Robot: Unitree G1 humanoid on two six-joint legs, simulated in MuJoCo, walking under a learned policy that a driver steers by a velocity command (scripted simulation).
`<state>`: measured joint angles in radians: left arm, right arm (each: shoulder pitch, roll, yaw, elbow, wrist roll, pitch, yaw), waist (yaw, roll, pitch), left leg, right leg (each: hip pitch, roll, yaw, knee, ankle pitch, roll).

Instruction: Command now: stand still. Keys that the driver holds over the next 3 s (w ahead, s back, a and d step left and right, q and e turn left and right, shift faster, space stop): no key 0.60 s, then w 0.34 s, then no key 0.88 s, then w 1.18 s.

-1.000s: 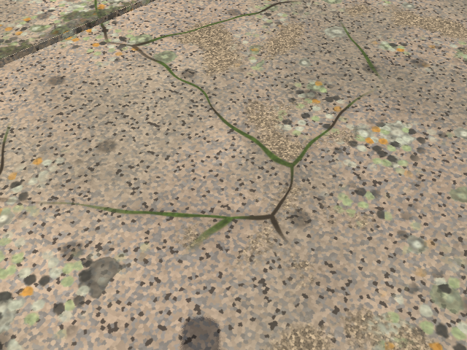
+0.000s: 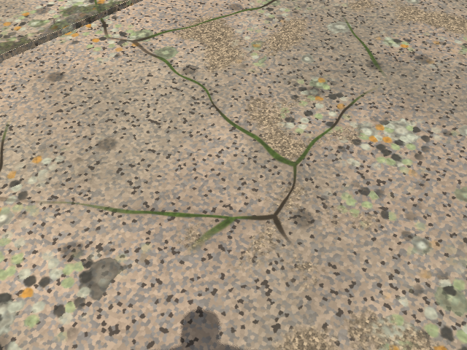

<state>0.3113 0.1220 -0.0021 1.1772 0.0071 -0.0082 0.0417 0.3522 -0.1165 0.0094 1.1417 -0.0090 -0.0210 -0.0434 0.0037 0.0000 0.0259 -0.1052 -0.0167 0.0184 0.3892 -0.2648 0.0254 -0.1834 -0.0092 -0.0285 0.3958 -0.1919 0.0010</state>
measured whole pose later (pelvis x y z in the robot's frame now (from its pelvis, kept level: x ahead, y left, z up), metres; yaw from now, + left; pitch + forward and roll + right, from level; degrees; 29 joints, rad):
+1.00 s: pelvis +0.10 -0.04 -0.01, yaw +1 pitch +0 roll +0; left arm 0.34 0.15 0.05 1.05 0.02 -0.07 0.00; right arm 0.44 -0.18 -0.04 1.11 -0.03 -0.05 0.00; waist 0.00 0.04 0.02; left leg -0.25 0.02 0.01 0.94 -0.43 0.08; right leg -0.22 0.03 -0.11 0.52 -0.30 -0.07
